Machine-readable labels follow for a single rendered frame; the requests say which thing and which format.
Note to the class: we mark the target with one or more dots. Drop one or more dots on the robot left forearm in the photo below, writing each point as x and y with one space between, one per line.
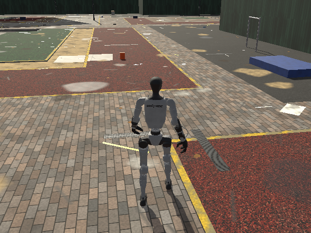
134 125

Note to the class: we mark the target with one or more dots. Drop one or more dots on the left robot upper arm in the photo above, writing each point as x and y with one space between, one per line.
138 109

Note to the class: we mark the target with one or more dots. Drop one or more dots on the robot head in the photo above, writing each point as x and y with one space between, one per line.
156 84

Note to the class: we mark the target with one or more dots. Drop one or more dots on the left robot hand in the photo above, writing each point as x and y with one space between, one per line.
138 128

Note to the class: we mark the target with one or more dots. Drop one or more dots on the robot right shin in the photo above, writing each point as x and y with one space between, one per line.
168 169

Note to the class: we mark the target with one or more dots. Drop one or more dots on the right robot upper arm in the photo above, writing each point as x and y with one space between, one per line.
173 111

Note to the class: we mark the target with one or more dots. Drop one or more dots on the robot right forearm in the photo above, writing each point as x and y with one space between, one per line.
179 131

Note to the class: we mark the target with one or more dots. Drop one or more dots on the right robot hand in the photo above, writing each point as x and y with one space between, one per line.
184 147

